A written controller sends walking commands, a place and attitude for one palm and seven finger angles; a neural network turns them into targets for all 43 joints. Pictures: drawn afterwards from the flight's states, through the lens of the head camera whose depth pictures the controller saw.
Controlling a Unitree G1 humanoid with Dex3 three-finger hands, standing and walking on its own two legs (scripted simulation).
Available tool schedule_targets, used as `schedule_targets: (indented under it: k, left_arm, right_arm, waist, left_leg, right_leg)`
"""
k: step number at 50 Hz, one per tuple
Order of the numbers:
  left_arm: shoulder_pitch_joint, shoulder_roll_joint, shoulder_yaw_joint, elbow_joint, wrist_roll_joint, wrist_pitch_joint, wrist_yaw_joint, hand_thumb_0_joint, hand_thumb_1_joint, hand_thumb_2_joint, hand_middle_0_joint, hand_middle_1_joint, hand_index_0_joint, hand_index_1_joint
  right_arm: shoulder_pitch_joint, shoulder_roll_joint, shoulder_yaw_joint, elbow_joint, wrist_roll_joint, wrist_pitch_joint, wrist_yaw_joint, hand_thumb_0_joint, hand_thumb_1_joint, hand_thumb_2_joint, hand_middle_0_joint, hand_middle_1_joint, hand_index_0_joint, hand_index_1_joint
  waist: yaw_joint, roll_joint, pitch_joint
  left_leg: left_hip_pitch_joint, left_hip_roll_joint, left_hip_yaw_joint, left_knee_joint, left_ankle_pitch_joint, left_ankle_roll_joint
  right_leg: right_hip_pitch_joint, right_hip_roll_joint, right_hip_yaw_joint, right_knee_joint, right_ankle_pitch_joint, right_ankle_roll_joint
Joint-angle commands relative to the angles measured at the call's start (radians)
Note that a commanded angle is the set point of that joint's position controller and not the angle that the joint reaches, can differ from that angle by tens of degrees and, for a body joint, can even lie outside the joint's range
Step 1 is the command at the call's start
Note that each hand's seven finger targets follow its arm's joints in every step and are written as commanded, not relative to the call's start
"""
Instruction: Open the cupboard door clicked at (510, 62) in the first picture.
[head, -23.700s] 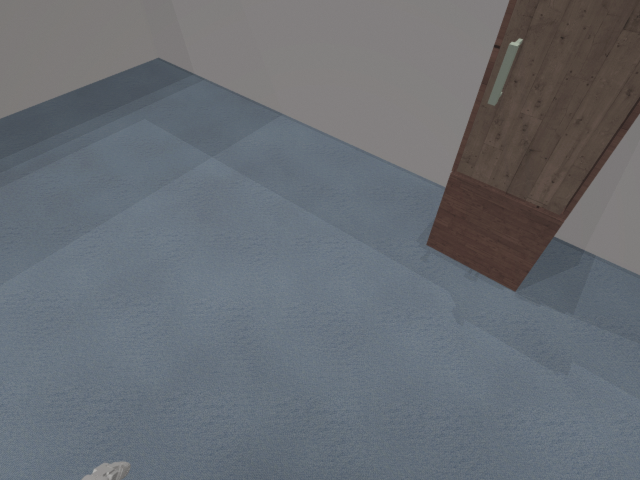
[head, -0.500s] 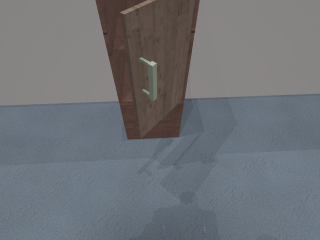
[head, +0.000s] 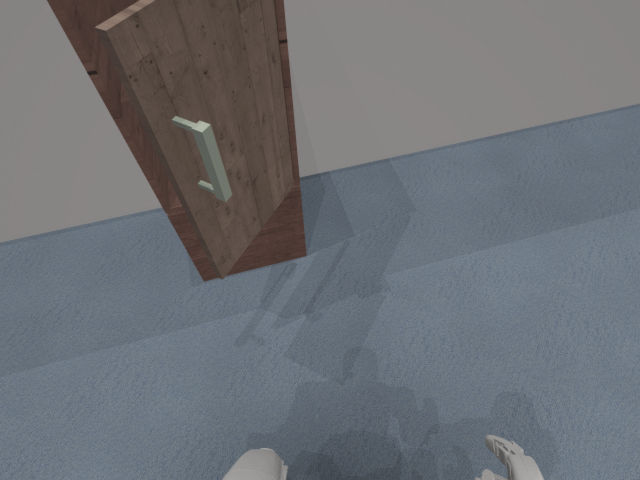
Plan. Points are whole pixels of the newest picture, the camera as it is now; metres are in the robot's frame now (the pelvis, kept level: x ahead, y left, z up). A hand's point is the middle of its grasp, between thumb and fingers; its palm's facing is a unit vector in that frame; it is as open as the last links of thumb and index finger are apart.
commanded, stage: walk to a spot facing it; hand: left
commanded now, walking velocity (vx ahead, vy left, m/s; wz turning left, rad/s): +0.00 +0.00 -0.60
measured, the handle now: (203, 160) +0.56 +0.26 +0.01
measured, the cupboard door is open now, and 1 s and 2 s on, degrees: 46 46 46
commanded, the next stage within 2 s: none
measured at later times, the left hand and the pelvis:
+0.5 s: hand (213, 430) +0.19 +0.19 -0.17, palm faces -0.32 -0.91 -0.26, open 7.4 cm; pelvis +0.02 +0.01 -0.02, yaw -19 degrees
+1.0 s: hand (287, 382) +0.26 +0.09 -0.17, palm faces -0.59 -0.80 -0.14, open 7.4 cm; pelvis +0.08 -0.01 +0.00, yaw -37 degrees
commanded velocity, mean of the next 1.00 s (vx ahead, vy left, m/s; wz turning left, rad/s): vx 0.11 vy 0.00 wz -0.60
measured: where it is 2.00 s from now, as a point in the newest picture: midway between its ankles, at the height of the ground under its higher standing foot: (465, 433)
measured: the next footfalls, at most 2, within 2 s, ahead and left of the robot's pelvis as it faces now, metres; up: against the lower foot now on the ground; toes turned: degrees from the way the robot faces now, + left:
left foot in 0.16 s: +0.05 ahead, +0.16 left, +0.00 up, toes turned -8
right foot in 0.50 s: +0.03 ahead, -0.12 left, +0.00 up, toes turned -23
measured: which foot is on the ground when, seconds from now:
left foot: up 0.00-0.14, down 0.16-0.50, up 0.52-0.80, down 0.82-1.00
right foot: down 0.00-0.16, up 0.18-0.48, down 0.50-0.82, up 0.84-1.00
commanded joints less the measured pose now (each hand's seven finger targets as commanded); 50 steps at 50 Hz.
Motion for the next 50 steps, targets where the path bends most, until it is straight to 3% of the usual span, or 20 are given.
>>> schedule_targets:
  k: [1, 6, 8, 9, 14, 20, 23, 24, 25, 26, 27, 31, 37, 39, 40, 41, 42, 43, 45, 50]
  left_arm:
    - [0.07, 0.222, 0.06, -0.059, 0.006, -0.008, 0.017, 0.0, 0.9, 0.9, -0.2, -0.3, -0.2, -0.3]
    - [-0.035, 0.201, 0.054, -0.096, -0.005, 0.0, 0.013, 0.0, 0.9, 0.9, -0.2, -0.3, -0.2, -0.3]
    - [-0.013, 0.13, 0.036, -0.132, -0.011, -0.004, -0.009, 0.0, 0.9, 0.9, -0.2, -0.3, -0.2, -0.3]
    - [-0.012, 0.154, 0.04, -0.149, 0.001, -0.008, -0.021, 0.0, 0.9, 0.9, -0.2, -0.3, -0.2, -0.3]
    - [-0.041, 0.116, 0.031, -0.12, -0.005, 0.009, -0.041, 0.0, 0.9, 0.9, -0.2, -0.3, -0.2, -0.3]
    - [-0.132, 0.106, 0.014, -0.144, -0.005, 0.009, -0.054, 0.0, 0.9, 0.9, -0.2, -0.3, -0.2, -0.3]
    - [-0.049, 0.134, 0.021, -0.111, -0.006, -0.003, -0.05, 0.0, 0.9, 0.9, -0.2, -0.3, -0.2, -0.3]
    - [0.035, 0.206, 0.034, -0.085, -0.002, -0.013, -0.04, 0.0, 0.9, 0.9, -0.2, -0.3, -0.2, -0.3]
    - [0.104, 0.342, 0.066, -0.069, 0.006, -0.025, -0.019, 0.0, 0.9, 0.9, -0.2, -0.3, -0.2, -0.3]
    - [0.137, 0.356, 0.058, -0.055, -0.013, -0.019, -0.007, 0.0, 0.9, 0.9, -0.2, -0.3, -0.2, -0.3]
    - [0.076, 0.313, 0.058, -0.071, -0.006, -0.01, 0.005, 0.0, 0.9, 0.9, -0.2, -0.3, -0.2, -0.3]
    - [-0.092, 0.239, 0.037, -0.124, 0.001, 0.0, 0.013, 0.0, 0.9, 0.9, -0.2, -0.3, -0.2, -0.3]
    - [-0.111, 0.247, 0.042, -0.124, 0.005, -0.001, -0.012, 0.0, 0.9, 0.9, -0.2, -0.3, -0.2, -0.3]
    - [-0.148, 0.226, 0.041, -0.13, -0.002, -0.002, -0.019, 0.0, 0.9, 0.9, -0.2, -0.3, -0.2, -0.3]
    - [-0.16, 0.178, 0.031, -0.143, -0.003, -0.003, -0.025, 0.0, 0.9, 0.9, -0.2, -0.3, -0.2, -0.3]
    - [-0.174, 0.095, 0.015, -0.179, -0.014, -0.002, -0.036, 0.0, 0.9, 0.9, -0.2, -0.3, -0.2, -0.3]
    - [-0.256, 0.108, 0.021, -0.225, -0.008, -0.016, -0.047, 0.0, 0.9, 0.9, -0.2, -0.3, -0.2, -0.3]
    - [-0.272, 0.124, 0.031, -0.208, 0.013, -0.023, -0.057, 0.0, 0.9, 0.9, -0.2, -0.3, -0.2, -0.3]
    - [-0.18, 0.104, 0.033, -0.157, 0.017, -0.024, -0.073, 0.0, 0.9, 0.9, -0.2, -0.3, -0.2, -0.3]
    - [-0.203, 0.029, 0.003, -0.135, 0.005, -0.021, -0.077, 0.0, 0.9, 0.9, -0.2, -0.3, -0.2, -0.3]
  right_arm:
    - [-0.008, -0.063, -0.007, -0.098, 0.004, -0.03, -0.005, 0.0, -0.9, -0.9, 0.2, 0.3, 0.2, 0.3]
    - [0.168, -0.091, -0.008, -0.064, 0.01, -0.051, -0.013, 0.0, -0.9, -0.9, 0.2, 0.3, 0.2, 0.3]
    - [0.209, -0.239, -0.027, -0.08, -0.017, -0.057, -0.021, 0.0, -0.9, -0.9, 0.2, 0.3, 0.2, 0.3]
    - [0.189, -0.237, -0.022, -0.109, -0.026, -0.048, -0.022, 0.0, -0.9, -0.9, 0.2, 0.3, 0.2, 0.3]
    - [0.181, -0.147, 0.007, -0.095, -0.028, -0.062, -0.019, 0.0, -0.9, -0.9, 0.2, 0.3, 0.2, 0.3]
    - [0.251, -0.186, -0.014, -0.055, -0.03, -0.052, -0.004, 0.0, -0.9, -0.9, 0.2, 0.3, 0.2, 0.3]
    - [0.233, -0.203, -0.022, -0.056, -0.021, -0.046, 0.001, 0.0, -0.9, -0.9, 0.2, 0.3, 0.2, 0.3]
    - [0.237, -0.179, -0.019, -0.067, -0.009, -0.045, 0.01, 0.0, -0.9, -0.9, 0.2, 0.3, 0.2, 0.3]
    - [0.21, -0.083, 0.005, -0.117, -0.002, -0.043, 0.02, 0.0, -0.9, -0.9, 0.2, 0.3, 0.2, 0.3]
    - [0.185, -0.128, 0.002, -0.12, -0.002, -0.033, 0.006, 0.0, -0.9, -0.9, 0.2, 0.3, 0.2, 0.3]
    - [0.158, -0.109, -0.002, -0.112, 0.0, -0.03, 0.0, 0.0, -0.9, -0.9, 0.2, 0.3, 0.2, 0.3]
    - [0.192, -0.086, 0.0, -0.059, -0.005, -0.017, 0.011, 0.0, -0.9, -0.9, 0.2, 0.3, 0.2, 0.3]
    - [0.236, -0.079, -0.003, -0.067, -0.014, -0.036, 0.026, 0.0, -0.9, -0.9, 0.2, 0.3, 0.2, 0.3]
    - [0.33, -0.084, -0.002, -0.038, -0.015, -0.055, 0.021, 0.0, -0.9, -0.9, 0.2, 0.3, 0.2, 0.3]
    - [0.414, -0.122, -0.008, -0.015, -0.019, -0.067, 0.011, 0.0, -0.9, -0.9, 0.2, 0.3, 0.2, 0.3]
    - [0.498, -0.23, -0.028, 0.005, -0.042, -0.077, 0.004, 0.0, -0.9, -0.9, 0.2, 0.3, 0.2, 0.3]
    - [0.497, -0.266, -0.031, -0.006, -0.04, -0.081, -0.012, 0.0, -0.9, -0.9, 0.2, 0.3, 0.2, 0.3]
    - [0.46, -0.228, -0.02, -0.017, -0.044, -0.09, 0.001, 0.0, -0.9, -0.9, 0.2, 0.3, 0.2, 0.3]
    - [0.345, -0.14, 0.01, -0.038, -0.034, -0.103, 0.003, 0.0, -0.9, -0.9, 0.2, 0.3, 0.2, 0.3]
    - [0.496, -0.087, 0.028, 0.039, -0.028, -0.125, -0.006, 0.0, -0.9, -0.9, 0.2, 0.3, 0.2, 0.3]
  waist:
    - [0.006, -0.107, -0.159]
    - [-0.087, -0.062, -0.194]
    - [-0.078, 0.318, -0.164]
    - [-0.066, 0.17, -0.114]
    - [-0.035, 0.208, -0.139]
    - [-0.079, 0.238, -0.1]
    - [-0.023, 0.193, -0.139]
    - [0.017, 0.038, -0.191]
    - [0.048, -0.331, -0.232]
    - [0.07, -0.257, -0.23]
    - [0.045, -0.3, -0.211]
    - [-0.039, -0.13, -0.153]
    - [-0.047, -0.157, -0.09]
    - [-0.101, -0.138, -0.08]
    - [-0.141, -0.003, -0.101]
    - [-0.177, 0.336, -0.076]
    - [-0.172, 0.258, -0.025]
    - [-0.153, 0.155, 0.015]
    - [-0.073, 0.155, 0.016]
    - [-0.098, 0.142, -0.056]
  left_leg:
    - [-0.05, -0.019, -0.008, -0.123, -0.031, 0.005]
    - [0.358, 0.014, -0.028, -0.563, 0.197, 0.027]
    - [0.48, 0.46, -0.427, -0.714, 0.379, 0.222]
    - [0.317, 0.488, -0.406, -0.698, 0.357, 0.279]
    - [0.388, 0.263, -0.022, -0.578, 0.794, 0.179]
    - [0.333, 0.279, 0.074, -0.555, 0.665, 0.157]
    - [0.266, 0.261, 0.125, -0.408, 0.599, 0.094]
    - [0.121, 0.213, 0.184, -0.233, 0.445, 0.039]
    - [-0.149, 0.046, 0.235, 0.074, -0.174, -0.018]
    - [-0.15, 0.064, 0.072, 0.169, -0.257, -0.006]
    - [-0.18, 0.074, 0.04, 0.22, -0.215, -0.005]
    - [-0.03, 0.069, 0.063, 0.101, -0.054, -0.015]
    - [0.123, 0.005, 0.11, -0.231, -0.04, 0.003]
    - [0.325, -0.01, 0.13, -0.44, 0.043, 0.011]
    - [0.461, 0.073, 0.027, -0.603, -0.06, 0.041]
    - [0.532, 0.36, -0.352, -0.782, -0.344, 0.136]
    - [0.424, 0.512, -0.487, -0.88, -0.398, 0.223]
    - [0.339, 0.469, -0.477, -0.885, -0.348, 0.215]
    - [0.328, 0.35, -0.184, -0.82, -0.069, 0.141]
    - [0.534, 0.285, 0.119, -0.691, 0.581, 0.117]
  right_leg:
    - [0.219, -0.28, 0.332, -0.04, 0.573, -0.135]
    - [-0.055, -0.175, 0.268, 0.063, 0.358, -0.023]
    - [-0.364, -0.009, -0.048, 0.426, -0.402, 0.098]
    - [-0.333, -0.065, -0.078, 0.589, -0.391, 0.114]
    - [-0.367, -0.117, -0.137, 0.73, -0.215, 0.137]
    - [-0.172, -0.111, -0.246, 0.334, -0.186, 0.11]
    - [0.052, -0.095, -0.264, 0.074, 0.017, 0.076]
    - [0.27, -0.197, -0.147, -0.01, 0.226, 0.036]
    - [0.408, -0.498, 0.268, -0.078, 0.605, -0.093]
    - [0.339, -0.532, 0.251, -0.058, 0.651, -0.169]
    - [0.294, -0.454, 0.248, -0.052, 0.531, -0.171]
    - [0.061, -0.344, 0.108, -0.07, 0.334, -0.113]
    - [-0.083, -0.285, 0.211, -0.18, -0.292, -0.109]
    - [-0.224, -0.234, 0.185, -0.132, -0.395, -0.068]
    - [-0.343, -0.156, 0.12, 0.006, -0.423, -0.019]
    - [-0.533, -0.005, -0.073, 0.348, -0.421, 0.047]
    - [-0.573, -0.093, -0.117, 0.517, -0.358, 0.062]
    - [-0.542, -0.117, -0.085, 0.643, -0.262, 0.061]
    - [-0.529, -0.168, -0.129, 0.741, -0.094, 0.075]
    - [-0.567, -0.17, -0.205, 0.698, -0.009, 0.085]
